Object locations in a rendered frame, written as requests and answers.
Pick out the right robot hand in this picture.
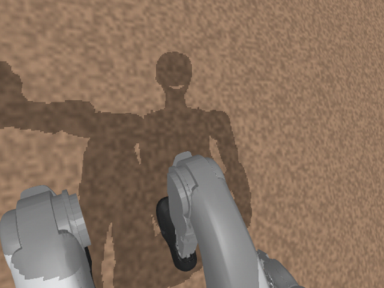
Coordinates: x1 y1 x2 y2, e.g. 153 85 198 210
257 249 299 288

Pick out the right robot foot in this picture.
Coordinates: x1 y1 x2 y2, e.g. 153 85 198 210
156 196 197 272

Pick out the left robot foot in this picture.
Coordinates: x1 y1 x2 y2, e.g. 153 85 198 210
85 247 94 282

